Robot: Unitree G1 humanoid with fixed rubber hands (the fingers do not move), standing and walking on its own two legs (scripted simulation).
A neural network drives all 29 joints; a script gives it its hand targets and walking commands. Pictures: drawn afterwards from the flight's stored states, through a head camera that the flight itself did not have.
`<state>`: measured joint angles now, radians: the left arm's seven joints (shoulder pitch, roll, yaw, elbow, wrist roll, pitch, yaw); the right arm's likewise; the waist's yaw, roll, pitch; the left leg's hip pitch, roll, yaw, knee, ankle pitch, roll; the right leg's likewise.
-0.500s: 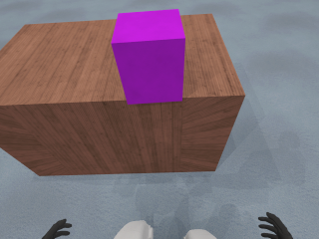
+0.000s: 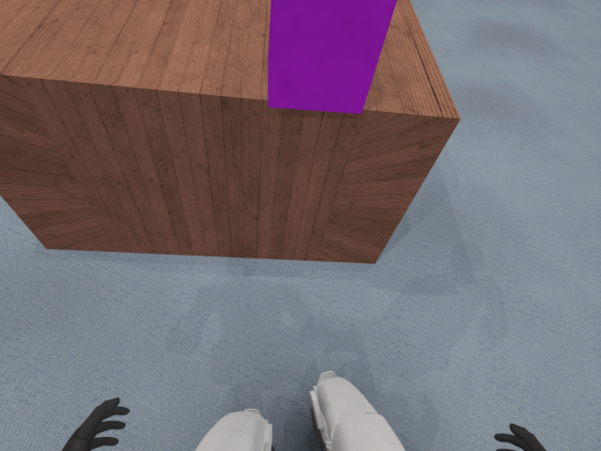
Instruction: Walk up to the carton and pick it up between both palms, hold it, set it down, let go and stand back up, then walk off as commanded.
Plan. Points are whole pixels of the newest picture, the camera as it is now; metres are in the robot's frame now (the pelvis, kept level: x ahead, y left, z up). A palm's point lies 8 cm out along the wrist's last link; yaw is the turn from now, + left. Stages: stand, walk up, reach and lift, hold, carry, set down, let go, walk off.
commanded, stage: walk off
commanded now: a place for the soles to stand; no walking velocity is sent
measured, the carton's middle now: (321, 30) +0.86 -0.05 +0.09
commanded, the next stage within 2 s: none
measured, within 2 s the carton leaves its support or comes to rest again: neither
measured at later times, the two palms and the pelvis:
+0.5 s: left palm out of the picture -0.03 +0.42 -0.14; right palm out of the picture -0.13 -0.20 -0.06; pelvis -0.19 +0.12 -0.02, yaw -3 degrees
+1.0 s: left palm out of the picture -0.37 +0.50 -0.10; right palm out of the picture -0.31 -0.15 -0.09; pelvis -0.39 +0.15 -0.01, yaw +1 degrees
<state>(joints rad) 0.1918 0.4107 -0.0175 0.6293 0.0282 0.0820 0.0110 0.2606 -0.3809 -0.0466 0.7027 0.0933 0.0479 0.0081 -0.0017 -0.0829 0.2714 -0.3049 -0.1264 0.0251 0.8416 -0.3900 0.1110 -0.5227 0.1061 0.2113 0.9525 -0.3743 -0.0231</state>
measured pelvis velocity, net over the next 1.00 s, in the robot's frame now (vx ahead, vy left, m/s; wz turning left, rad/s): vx -0.39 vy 0.15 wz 0.02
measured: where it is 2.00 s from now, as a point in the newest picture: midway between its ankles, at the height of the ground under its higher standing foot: outside the picture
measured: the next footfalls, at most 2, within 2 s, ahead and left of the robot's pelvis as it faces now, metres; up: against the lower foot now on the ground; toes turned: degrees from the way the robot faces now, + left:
right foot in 0.20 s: -0.03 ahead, -0.12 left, +0.00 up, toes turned +12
left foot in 0.34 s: -0.08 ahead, +0.16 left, +0.00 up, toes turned -9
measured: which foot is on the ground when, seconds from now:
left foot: down 0.00-0.16, up 0.18-0.32, down 0.34-0.86, up 0.88-1.00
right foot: up 0.00-0.18, down 0.20-0.34, up 0.36-0.84, down 0.86-1.00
